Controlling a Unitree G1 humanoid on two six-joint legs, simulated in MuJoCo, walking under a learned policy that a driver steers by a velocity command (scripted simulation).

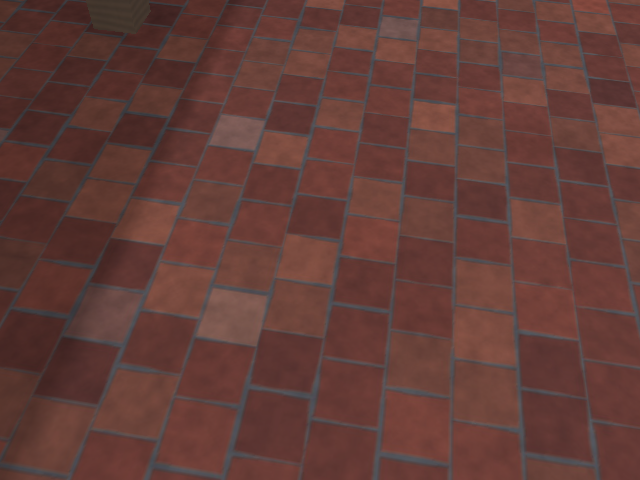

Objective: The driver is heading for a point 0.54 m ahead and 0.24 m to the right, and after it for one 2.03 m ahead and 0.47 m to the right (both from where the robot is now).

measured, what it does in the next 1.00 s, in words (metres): walks ahead, turning right: right foot, then left foot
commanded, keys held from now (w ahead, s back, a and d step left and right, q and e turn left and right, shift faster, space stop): w+e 0.48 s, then e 0.44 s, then q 0.08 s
